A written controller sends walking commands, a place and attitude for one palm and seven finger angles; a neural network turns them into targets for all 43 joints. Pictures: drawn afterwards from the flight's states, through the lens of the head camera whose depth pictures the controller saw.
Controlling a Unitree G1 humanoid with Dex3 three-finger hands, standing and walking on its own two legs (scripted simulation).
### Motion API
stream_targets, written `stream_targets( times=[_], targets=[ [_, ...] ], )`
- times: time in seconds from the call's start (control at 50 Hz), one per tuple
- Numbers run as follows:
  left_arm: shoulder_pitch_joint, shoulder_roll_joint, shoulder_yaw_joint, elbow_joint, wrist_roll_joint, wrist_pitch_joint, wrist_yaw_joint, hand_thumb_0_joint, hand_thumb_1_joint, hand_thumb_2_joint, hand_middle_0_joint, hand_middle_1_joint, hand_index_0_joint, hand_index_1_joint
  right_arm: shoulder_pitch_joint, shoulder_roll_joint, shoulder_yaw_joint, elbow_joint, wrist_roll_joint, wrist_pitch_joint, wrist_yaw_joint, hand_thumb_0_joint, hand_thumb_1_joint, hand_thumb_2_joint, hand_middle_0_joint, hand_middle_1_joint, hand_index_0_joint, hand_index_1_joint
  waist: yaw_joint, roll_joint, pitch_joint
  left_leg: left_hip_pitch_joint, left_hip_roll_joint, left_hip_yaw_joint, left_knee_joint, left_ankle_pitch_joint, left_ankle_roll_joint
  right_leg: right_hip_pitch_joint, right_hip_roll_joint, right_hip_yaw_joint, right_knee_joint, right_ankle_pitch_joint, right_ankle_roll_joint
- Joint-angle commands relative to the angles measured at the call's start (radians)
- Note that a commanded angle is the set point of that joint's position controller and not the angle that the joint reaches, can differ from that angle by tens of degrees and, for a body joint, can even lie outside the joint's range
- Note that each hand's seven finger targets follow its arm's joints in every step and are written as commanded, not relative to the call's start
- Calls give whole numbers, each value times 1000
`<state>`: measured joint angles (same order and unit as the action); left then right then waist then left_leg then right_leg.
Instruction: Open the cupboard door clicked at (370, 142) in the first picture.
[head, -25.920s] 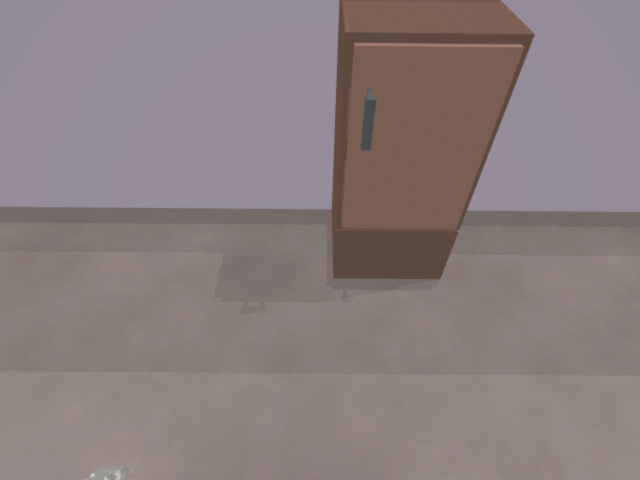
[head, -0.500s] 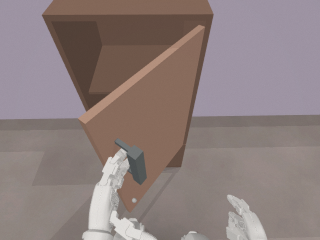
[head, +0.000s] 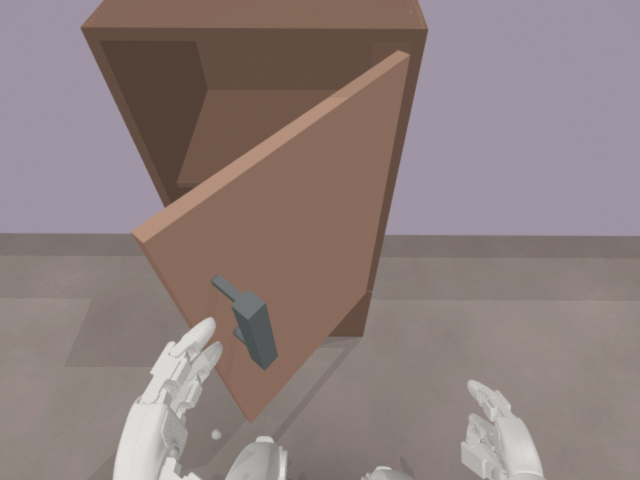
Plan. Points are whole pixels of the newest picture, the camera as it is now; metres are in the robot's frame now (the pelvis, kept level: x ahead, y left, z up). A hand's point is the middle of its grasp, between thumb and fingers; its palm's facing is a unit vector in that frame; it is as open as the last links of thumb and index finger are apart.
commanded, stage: slide the hand sideways off the handle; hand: left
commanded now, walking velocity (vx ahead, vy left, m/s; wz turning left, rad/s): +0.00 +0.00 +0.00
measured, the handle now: (244, 322) +0.29 +0.11 +0.06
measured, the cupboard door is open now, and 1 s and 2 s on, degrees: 50 50 50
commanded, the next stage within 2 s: draw the hand back to the body in 0.12 s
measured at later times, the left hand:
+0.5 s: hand (140, 442) +0.16 +0.17 +0.10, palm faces +0.02 -1.00 -0.03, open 16.3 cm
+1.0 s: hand (20, 394) +0.17 +0.24 +0.17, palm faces +0.22 -0.91 -0.35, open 14.1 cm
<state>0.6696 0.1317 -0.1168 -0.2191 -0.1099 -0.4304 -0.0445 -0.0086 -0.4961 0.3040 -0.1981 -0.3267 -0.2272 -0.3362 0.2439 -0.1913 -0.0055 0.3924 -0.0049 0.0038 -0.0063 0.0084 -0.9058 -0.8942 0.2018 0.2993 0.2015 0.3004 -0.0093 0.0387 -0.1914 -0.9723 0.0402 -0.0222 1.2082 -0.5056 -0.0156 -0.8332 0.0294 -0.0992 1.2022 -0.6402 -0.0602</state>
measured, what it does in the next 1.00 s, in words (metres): rises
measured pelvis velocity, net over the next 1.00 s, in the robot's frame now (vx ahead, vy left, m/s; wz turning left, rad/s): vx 0.01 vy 0.04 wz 0.00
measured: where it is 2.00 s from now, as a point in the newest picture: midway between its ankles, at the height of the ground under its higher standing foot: outside the picture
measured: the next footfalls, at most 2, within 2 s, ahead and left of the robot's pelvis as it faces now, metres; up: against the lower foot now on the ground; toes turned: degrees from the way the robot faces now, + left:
none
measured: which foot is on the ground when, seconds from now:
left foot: down 0.00-1.00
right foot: down 0.00-1.00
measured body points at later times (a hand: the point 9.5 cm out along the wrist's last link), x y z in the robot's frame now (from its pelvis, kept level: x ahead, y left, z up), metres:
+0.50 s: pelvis -0.01 +0.01 +0.01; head +0.01 +0.01 +0.46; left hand +0.15 +0.22 +0.11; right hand +0.18 -0.20 -0.06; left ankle +0.04 +0.13 -0.64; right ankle -0.03 -0.08 -0.64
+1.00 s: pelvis +0.01 +0.04 +0.07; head -0.01 +0.03 +0.52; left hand +0.16 +0.29 +0.19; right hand +0.20 -0.17 +0.01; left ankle +0.04 +0.13 -0.64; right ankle -0.03 -0.08 -0.64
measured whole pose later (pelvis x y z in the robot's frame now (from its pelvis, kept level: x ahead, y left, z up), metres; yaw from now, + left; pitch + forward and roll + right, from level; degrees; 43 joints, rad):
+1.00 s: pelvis +0.01 +0.04 +0.07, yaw +0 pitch +3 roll -2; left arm 0.70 0.32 0.10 -0.48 -0.05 0.00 0.11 0.00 -0.12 0.46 -0.17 -0.31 -0.17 -0.30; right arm 0.29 -0.21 0.06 0.44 0.03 -0.04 -0.12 0.01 -0.90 -0.89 0.20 0.30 0.20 0.30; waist 0.04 0.06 -0.12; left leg -0.48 0.01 0.02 0.79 -0.36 0.04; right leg -0.33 0.01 -0.06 0.72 -0.44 0.00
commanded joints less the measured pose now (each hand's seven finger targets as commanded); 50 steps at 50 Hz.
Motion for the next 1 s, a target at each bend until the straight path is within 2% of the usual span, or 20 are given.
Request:
stream_targets(
  times=[0.0,0.02,0.06,0.16,0.2,0.26,0.3,0.36,0.38,0.46,0.6,0.64,0.7,0.72,0.74,0.76,0.78,0.86,0.88,0.98],
  targets=[
    [129,66,141,-191,-68,-94,-26,0,-500,300,-150,-300,-150,-300,-76,-87,-46,-155,8,-58,-21,0,-900,-900,200,300,200,300,20,-61,-151,135,-51,-6,-99,220,34,123,-24,139,-214,514,69],
    [135,64,143,-193,-78,-100,-40,0,-500,300,-150,-300,-150,-300,-82,-89,-48,-155,10,-58,-23,0,-900,-900,200,300,200,300,19,-77,-141,127,-52,-9,-98,217,34,122,-24,139,-213,512,71],
    [122,66,134,-214,-92,-112,-68,0,-500,300,-150,-300,-150,-300,-92,-92,-49,-157,13,-64,-27,0,-900,-900,200,300,200,300,13,-48,-129,121,-51,-10,-90,207,38,99,-23,139,-211,474,67],
    [48,66,99,-214,-108,-135,-122,0,-500,300,-150,-300,-150,-300,-77,-108,-47,-144,10,-86,-39,0,-900,-900,200,300,200,300,-23,-93,-100,74,-46,-21,-48,154,46,34,-25,155,-218,376,72],
    [59,82,120,-202,-113,-133,-135,0,-500,300,-150,-300,-150,-300,-78,-112,-51,-145,11,-93,-44,0,-900,-900,200,300,200,300,-11,-84,-113,61,-44,-18,-37,128,44,19,-28,169,-225,314,70],
    [39,168,192,-323,-119,-101,-120,0,-500,300,-150,-300,-150,-300,-66,-112,-51,-164,20,-84,-53,0,-900,-900,200,300,200,300,20,-21,-182,130,-41,-14,-81,160,49,77,-17,160,-238,303,57],
    [72,158,206,-349,-131,-60,-104,0,-500,300,-150,-300,-150,-300,-62,-102,-48,-175,29,-76,-55,0,-900,-900,200,300,200,300,29,-12,-179,186,-43,-12,-128,173,49,102,-9,134,-262,314,55],
    [99,138,195,-351,-133,6,-90,0,-500,300,-150,-300,-150,-300,-75,-102,-42,-188,41,-66,-59,0,-900,-900,200,300,200,300,28,-3,-130,234,-42,-18,-184,170,53,113,5,102,-297,286,52],
    [89,130,187,-341,-135,24,-87,0,-500,300,-150,-300,-150,-300,-74,-101,-36,-191,42,-65,-61,0,-900,-900,200,300,200,300,17,-26,-82,229,-42,-18,-198,146,51,101,5,95,-317,255,55],
    [75,144,203,-309,-144,67,-98,0,-500,300,-150,-300,-150,-300,-74,-115,-28,-183,45,-72,-69,0,-900,-900,200,300,200,300,9,-43,-14,252,-37,-30,-244,109,51,106,10,83,-364,184,51],
    [66,187,263,-400,-168,70,-102,0,-500,300,-150,-300,-150,-300,-54,-120,-20,-187,51,-108,-66,0,-900,-900,200,300,200,300,27,18,-33,358,-37,-35,-322,138,48,154,19,45,-384,223,42],
    [53,190,262,-428,-172,80,-104,0,-430,330,-153,-300,-153,-300,-55,-123,-16,-187,53,-117,-62,0,-900,-900,200,300,200,300,25,52,-25,383,-36,-42,-347,136,47,157,22,28,-385,237,41],
    [52,206,294,-411,-181,115,-114,0,-325,375,-156,-300,-156,-300,-59,-127,-15,-178,57,-124,-64,0,-900,-900,200,300,200,300,28,25,-6,395,-34,-44,-367,140,48,179,22,26,-409,245,43],
    [70,356,325,-468,-30,191,3,0,-290,390,-158,-300,-158,-300,-56,-129,-18,-190,48,-101,-101,0,-900,-900,200,300,200,300,81,28,-31,442,-13,-26,-427,141,46,215,-12,98,-493,253,24],
    [79,275,282,-499,-18,238,54,0,-255,405,-159,-300,-159,-300,-49,-111,-4,-197,43,-93,-115,0,-900,-900,200,300,200,300,48,37,3,472,-19,-15,-437,153,49,223,-20,92,-522,257,27],
    [60,263,270,-499,7,275,90,0,-220,420,-160,-300,-160,-300,-45,-112,1,-181,41,-89,-119,0,-900,-900,200,300,200,300,47,55,15,492,-20,-14,-445,165,51,247,-21,86,-539,265,27],
    [78,245,255,-471,24,304,114,0,-185,435,-161,-300,-161,-300,-49,-107,8,-171,42,-83,-122,0,-900,-900,200,300,200,300,40,38,60,506,-15,-17,-460,167,52,246,-20,70,-547,266,31],
    [22,302,306,-490,52,348,171,0,-45,495,-166,-300,-166,-300,-69,-123,20,-149,33,-86,-131,0,-900,-900,200,300,200,300,46,5,60,585,-11,-30,-539,192,55,333,-21,58,-600,299,33],
    [18,289,296,-494,55,352,175,0,-10,510,-168,-300,-168,-300,-72,-122,24,-145,32,-92,-132,0,-900,-900,200,300,200,300,42,2,69,605,-8,-30,-558,204,54,349,-23,54,-607,313,35],
    [-48,310,336,-490,64,360,192,0,165,585,-174,-300,-174,-300,-89,-129,33,-102,28,-122,-127,0,-900,-900,200,300,200,300,47,33,109,696,-1,-42,-653,242,47,434,-24,51,-670,356,35]
  ],
)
